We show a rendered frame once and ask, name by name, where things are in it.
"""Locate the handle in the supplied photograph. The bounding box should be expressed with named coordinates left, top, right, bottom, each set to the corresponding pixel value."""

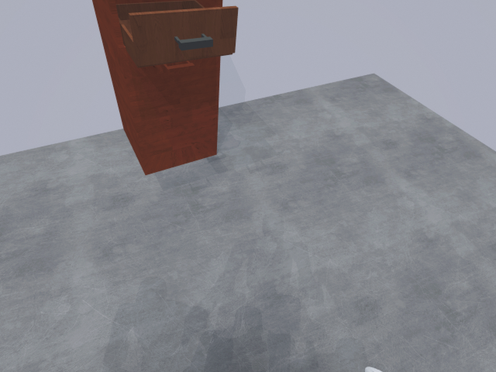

left=166, top=63, right=195, bottom=75
left=174, top=33, right=213, bottom=50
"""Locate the drawer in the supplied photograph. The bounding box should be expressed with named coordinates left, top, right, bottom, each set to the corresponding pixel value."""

left=116, top=0, right=238, bottom=67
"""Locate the cabinet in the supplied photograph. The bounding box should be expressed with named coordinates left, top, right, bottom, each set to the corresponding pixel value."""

left=92, top=0, right=222, bottom=175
